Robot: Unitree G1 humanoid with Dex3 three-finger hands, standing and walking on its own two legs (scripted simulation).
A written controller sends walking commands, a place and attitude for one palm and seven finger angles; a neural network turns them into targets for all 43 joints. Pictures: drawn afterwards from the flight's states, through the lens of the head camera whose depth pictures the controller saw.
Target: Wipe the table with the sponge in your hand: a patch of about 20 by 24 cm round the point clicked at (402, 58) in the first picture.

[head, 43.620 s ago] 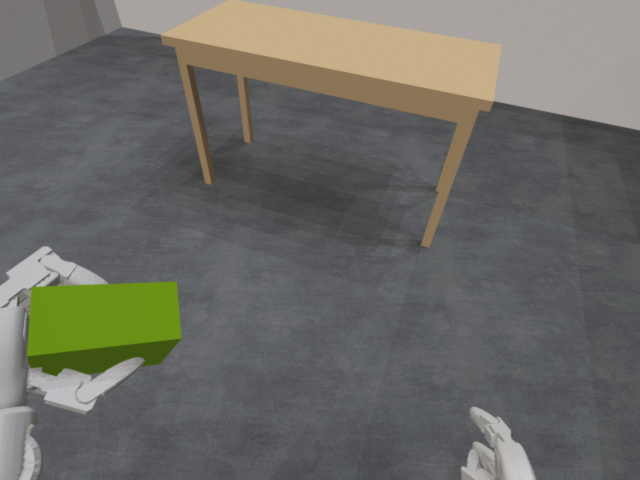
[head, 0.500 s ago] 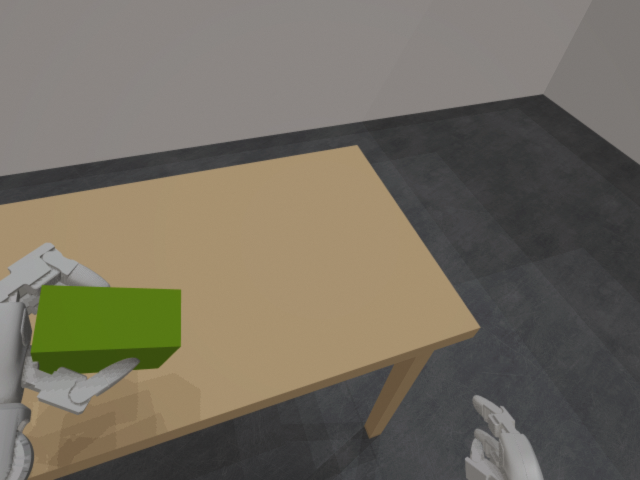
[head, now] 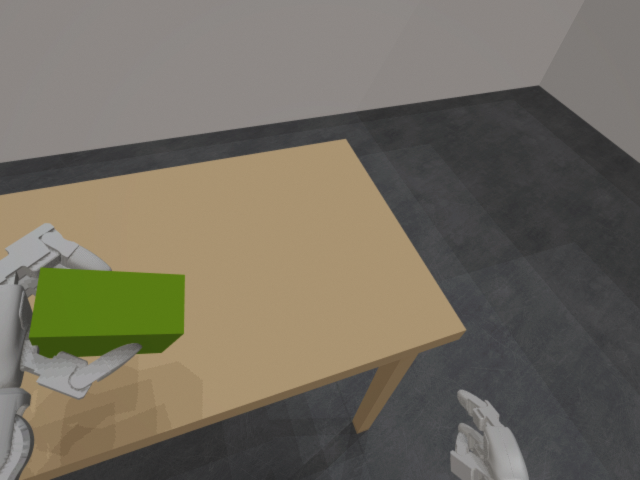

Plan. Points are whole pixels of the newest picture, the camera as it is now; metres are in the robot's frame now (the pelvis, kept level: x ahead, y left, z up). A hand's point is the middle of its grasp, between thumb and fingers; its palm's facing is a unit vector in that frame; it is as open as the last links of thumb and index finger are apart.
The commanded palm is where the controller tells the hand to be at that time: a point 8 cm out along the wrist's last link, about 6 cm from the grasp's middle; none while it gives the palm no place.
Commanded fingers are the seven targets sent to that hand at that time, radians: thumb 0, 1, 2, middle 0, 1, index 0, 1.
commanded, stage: shuffle to correct the standing spot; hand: left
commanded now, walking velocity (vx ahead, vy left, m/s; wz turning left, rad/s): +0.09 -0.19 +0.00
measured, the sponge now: (131, 317) +0.24 +0.21 +0.13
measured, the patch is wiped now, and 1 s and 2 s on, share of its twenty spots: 0.00 0.00 0.00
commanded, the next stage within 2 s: none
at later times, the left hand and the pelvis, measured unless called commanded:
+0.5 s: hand (158, 309) +0.23 +0.18 +0.15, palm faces +0.31 -0.87 -0.37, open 9.9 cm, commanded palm +0.18 +0.22 +0.17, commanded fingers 0.00 0.10 1.30 -1.20 -1.60 -1.20 -1.60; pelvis +0.01 -0.06 -0.01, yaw +0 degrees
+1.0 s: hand (136, 311) +0.23 +0.19 +0.16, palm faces +0.31 -0.86 -0.40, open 9.9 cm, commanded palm +0.17 +0.23 +0.17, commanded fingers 0.00 0.10 1.30 -1.20 -1.60 -1.20 -1.60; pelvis +0.01 -0.05 -0.01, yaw +0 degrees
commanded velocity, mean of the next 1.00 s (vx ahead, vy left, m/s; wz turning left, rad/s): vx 0.10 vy -0.17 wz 0.00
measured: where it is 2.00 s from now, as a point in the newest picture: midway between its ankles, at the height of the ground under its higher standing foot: outside the picture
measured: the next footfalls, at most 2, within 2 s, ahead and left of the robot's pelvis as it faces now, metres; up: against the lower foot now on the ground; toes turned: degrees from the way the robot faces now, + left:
none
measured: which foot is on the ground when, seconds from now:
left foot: down 0.00-1.00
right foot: down 0.00-1.00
